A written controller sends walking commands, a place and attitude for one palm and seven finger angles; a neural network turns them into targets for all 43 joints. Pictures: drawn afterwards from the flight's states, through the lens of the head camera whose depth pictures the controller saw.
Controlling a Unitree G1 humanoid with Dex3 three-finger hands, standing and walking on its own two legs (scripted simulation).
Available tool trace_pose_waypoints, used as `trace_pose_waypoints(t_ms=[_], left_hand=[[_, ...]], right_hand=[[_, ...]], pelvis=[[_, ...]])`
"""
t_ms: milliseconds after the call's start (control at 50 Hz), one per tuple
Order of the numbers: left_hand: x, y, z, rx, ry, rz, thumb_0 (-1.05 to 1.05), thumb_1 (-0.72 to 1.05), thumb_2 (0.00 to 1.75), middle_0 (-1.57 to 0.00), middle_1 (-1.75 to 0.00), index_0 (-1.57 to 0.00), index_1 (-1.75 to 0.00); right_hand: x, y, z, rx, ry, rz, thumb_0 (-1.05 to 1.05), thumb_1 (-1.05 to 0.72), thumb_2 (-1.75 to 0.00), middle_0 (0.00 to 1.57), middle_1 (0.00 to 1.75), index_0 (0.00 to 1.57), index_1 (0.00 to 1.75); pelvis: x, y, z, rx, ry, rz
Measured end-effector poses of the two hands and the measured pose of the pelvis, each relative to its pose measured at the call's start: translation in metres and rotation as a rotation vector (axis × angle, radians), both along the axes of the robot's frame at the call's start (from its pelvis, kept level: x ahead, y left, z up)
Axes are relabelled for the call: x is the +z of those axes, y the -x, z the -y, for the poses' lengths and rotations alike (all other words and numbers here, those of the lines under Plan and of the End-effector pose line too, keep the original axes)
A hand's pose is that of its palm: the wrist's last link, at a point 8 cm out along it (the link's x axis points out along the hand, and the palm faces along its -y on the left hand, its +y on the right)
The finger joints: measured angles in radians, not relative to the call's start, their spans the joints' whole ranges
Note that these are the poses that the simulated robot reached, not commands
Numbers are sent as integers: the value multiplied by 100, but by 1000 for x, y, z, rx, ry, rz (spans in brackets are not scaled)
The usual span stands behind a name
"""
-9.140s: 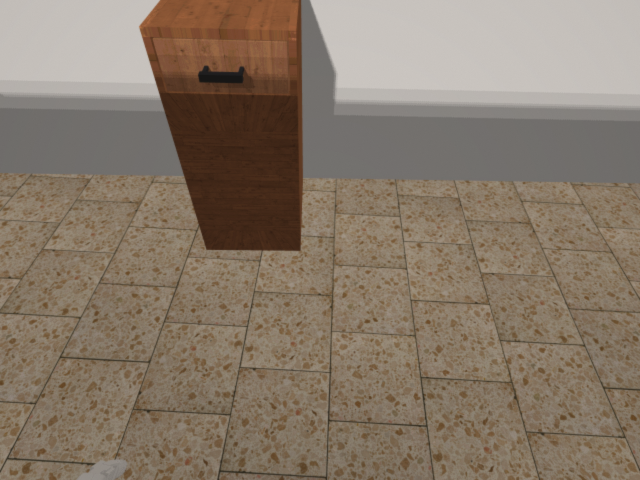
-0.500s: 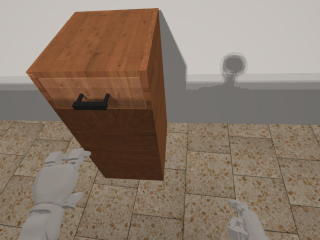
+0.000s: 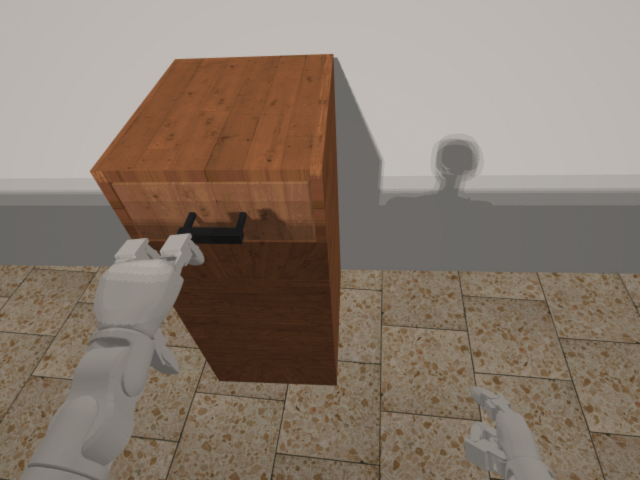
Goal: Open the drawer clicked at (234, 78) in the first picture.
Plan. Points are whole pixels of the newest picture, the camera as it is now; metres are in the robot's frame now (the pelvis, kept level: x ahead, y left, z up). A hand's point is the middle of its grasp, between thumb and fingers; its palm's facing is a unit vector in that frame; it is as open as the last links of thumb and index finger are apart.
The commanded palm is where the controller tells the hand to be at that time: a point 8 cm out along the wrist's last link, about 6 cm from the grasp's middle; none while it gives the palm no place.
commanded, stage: raise the hand with hooked fingers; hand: left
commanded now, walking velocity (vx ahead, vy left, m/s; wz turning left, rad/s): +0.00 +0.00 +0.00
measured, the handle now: (213, 226) +0.50 +0.26 +0.00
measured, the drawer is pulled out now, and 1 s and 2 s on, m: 0.00 0.00 0.00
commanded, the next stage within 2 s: move the hooked fingers above the handle in 0.60 s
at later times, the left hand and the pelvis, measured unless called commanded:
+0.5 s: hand (156, 292) +0.29 +0.24 +0.10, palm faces +0.03 -0.09 -1.00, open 13.9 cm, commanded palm +0.27 +0.25 +0.17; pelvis -0.01 +0.00 +0.01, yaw +1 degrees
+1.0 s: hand (168, 282) +0.31 +0.23 +0.10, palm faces +0.03 -0.06 -1.00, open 13.8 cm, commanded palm +0.30 +0.24 +0.16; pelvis -0.01 -0.02 +0.01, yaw +1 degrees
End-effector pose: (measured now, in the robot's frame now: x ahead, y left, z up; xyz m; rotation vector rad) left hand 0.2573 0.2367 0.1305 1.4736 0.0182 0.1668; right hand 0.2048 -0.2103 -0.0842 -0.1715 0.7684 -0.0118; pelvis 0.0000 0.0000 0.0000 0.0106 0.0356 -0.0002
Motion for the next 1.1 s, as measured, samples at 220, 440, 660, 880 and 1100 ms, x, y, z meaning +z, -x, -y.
trace_pose_waypoints(t_ms=[220,440,660,880,1100], left_hand=[[33,-19,-18,-16,-22,-28,0,-48,30,-32,-119,-32,-120],[28,-17,-13,-62,-1,-75,0,-49,30,-32,-120,-31,-120],[31,-10,-3,-54,-13,-9,0,-49,30,-32,-120,-32,-121],[24,-19,4,-44,-24,-77,0,-49,30,-32,-120,-32,-121],[16,-43,-1,-45,-36,-94,0,-49,30,-32,-120,-32,-121]], right_hand=[[-2,9,-25,52,-20,-54,1,-90,-90,20,30,21,30],[-12,41,2,4,6,-139,1,-91,-90,20,30,20,30],[-14,44,19,-17,13,-140,1,-91,-90,20,30,20,30],[-6,26,21,-8,3,-72,1,-91,-90,20,30,20,30],[-14,38,38,-43,39,-122,1,-91,-90,20,30,20,30]], pelvis=[[6,4,-8,18,9,26],[9,9,-7,10,7,18],[9,12,4,14,3,19],[8,13,16,18,-1,20],[5,10,20,24,0,-13]])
